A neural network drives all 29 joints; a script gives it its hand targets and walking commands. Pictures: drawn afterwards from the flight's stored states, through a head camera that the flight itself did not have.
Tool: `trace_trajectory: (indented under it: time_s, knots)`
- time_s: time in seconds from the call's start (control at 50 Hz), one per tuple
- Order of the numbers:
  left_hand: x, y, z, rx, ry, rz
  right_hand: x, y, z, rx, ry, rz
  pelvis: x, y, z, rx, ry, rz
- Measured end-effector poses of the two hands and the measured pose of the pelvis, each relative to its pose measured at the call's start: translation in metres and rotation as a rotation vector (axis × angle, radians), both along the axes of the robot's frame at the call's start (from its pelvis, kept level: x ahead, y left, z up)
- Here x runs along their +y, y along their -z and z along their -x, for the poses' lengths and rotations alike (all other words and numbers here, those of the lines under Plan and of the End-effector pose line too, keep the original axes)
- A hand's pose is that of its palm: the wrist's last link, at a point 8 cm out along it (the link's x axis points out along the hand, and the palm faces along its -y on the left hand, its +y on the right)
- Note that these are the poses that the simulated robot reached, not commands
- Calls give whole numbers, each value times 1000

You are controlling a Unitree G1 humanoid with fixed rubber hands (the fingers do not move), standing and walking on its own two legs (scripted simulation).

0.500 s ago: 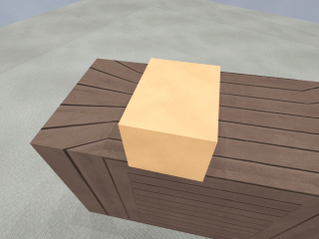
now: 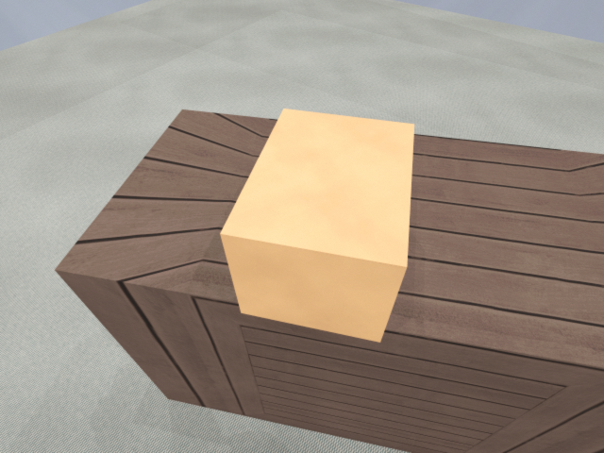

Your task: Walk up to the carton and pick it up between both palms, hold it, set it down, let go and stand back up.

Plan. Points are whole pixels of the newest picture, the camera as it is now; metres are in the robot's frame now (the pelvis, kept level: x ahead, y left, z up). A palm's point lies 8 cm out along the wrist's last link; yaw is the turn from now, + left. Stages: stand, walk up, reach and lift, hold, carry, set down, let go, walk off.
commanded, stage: stand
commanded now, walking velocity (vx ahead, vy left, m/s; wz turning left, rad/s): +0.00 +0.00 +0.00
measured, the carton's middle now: (328, 217) +0.47 -0.04 +0.04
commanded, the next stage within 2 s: walk up in 0.30 s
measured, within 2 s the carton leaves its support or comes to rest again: neither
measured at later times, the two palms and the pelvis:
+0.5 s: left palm out of the picture -0.02 +0.19 -0.15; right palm out of the picture -0.03 -0.20 -0.15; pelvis +0.00 +0.00 +0.00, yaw +0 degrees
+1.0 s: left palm out of the picture +0.05 +0.37 -0.14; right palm out of the picture +0.01 -0.13 -0.15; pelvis -0.05 +0.11 -0.02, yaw -13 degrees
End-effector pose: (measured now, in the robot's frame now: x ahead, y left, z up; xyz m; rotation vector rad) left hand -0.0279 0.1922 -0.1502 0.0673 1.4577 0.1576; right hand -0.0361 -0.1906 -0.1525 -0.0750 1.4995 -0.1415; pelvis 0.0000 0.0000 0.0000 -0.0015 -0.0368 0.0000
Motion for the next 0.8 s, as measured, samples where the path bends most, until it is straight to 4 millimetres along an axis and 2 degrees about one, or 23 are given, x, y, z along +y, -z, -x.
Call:
trace_trajectory:
  time_s: [0.48,0.52,0.58,0.66,0.72,0.8]
  knots:
    - [-3,-1,-3,-5,0,-1,-3,0,-3,0,1,-2,-4,0,-3,4,-1,1]
    - [1,-2,-4,-24,10,-26,-9,2,-5,9,-30,11,-1,1,-1,8,11,5]
    - [17,-7,-3,-50,13,-86,-25,6,-19,-5,-63,68,9,4,7,12,35,11]
    - [52,-11,0,-55,43,-149,-37,6,-51,-98,-78,135,28,9,18,12,65,21]
    - [85,-11,-5,-76,76,-183,-31,4,-75,-185,-80,158,45,13,25,11,81,19]
    - [134,-2,-25,-134,127,-205,-5,2,-95,-296,-72,164,72,24,34,8,103,9]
